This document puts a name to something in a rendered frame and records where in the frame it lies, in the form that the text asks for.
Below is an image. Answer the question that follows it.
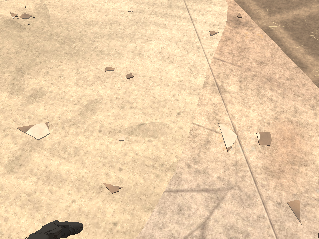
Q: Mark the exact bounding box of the robot left hand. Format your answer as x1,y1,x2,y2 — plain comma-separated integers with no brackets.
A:
25,220,84,239

